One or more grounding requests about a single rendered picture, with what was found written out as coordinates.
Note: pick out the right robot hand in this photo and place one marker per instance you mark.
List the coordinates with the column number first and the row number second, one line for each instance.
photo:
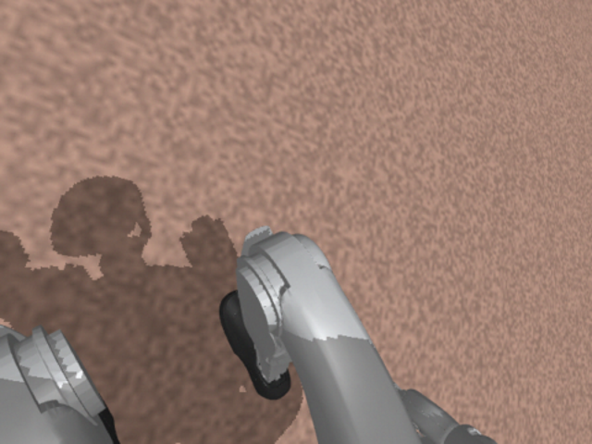
column 428, row 418

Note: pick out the right robot arm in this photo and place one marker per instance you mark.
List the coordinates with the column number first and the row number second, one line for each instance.
column 466, row 434

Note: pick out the left robot foot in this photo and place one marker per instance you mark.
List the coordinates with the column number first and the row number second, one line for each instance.
column 109, row 424

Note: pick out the right robot foot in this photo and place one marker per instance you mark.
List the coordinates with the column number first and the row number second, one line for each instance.
column 242, row 345

